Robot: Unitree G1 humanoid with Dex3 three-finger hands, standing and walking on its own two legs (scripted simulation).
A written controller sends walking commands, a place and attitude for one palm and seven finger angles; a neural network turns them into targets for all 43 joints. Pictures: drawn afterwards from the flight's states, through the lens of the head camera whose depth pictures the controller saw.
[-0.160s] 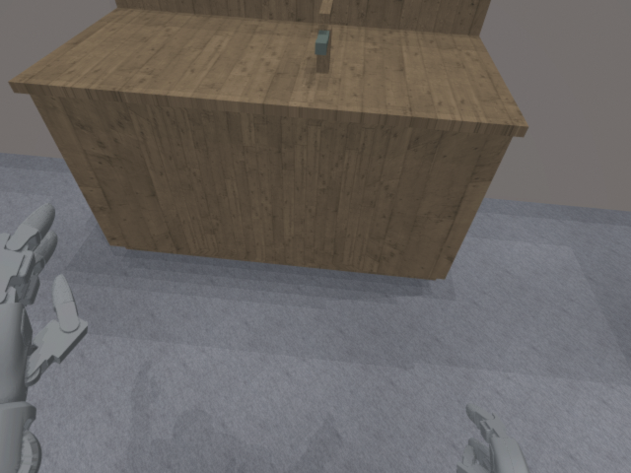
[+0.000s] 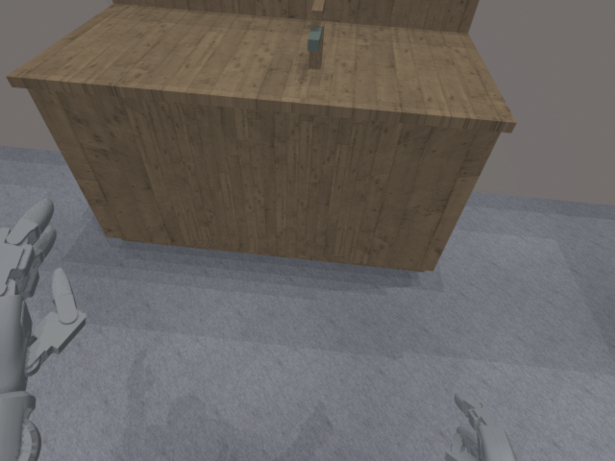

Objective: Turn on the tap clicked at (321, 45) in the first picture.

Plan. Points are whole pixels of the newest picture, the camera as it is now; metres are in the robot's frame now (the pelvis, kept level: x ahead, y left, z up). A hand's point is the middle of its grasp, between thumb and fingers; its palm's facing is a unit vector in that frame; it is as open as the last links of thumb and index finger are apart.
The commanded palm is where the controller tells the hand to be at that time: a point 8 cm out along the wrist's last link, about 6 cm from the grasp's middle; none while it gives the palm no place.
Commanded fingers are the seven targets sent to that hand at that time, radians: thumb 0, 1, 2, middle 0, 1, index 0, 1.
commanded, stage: stand and wait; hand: left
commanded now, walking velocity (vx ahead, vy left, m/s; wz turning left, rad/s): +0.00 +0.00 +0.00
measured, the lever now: (313, 43) +1.04 +0.06 +0.11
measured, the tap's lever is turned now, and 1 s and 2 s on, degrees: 0 0 0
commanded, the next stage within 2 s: look at it before walking up in 0.10 s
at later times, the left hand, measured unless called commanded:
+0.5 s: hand (77, 314) +0.21 +0.25 +0.16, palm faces +0.42 -0.83 -0.37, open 7.4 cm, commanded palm +0.16 +0.28 +0.18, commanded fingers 0.00 0.90 0.90 -0.20 -0.30 -0.20 -0.30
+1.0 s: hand (127, 243) +0.30 +0.23 +0.16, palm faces +0.44 -0.76 -0.48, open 7.4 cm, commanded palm +0.23 +0.28 +0.18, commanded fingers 0.00 0.90 0.90 -0.20 -0.30 -0.20 -0.30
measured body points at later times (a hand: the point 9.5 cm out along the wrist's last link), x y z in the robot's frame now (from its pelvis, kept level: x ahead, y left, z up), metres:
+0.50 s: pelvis +0.01 +0.00 +0.00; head +0.00 +0.01 +0.45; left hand +0.18 +0.29 +0.18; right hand +0.17 -0.23 -0.08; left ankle +0.04 +0.11 -0.74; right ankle +0.03 -0.13 -0.74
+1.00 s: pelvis +0.11 -0.02 -0.02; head +0.13 -0.03 +0.43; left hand +0.27 +0.27 +0.19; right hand +0.26 -0.22 -0.13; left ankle +0.04 +0.10 -0.71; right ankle +0.15 -0.11 -0.74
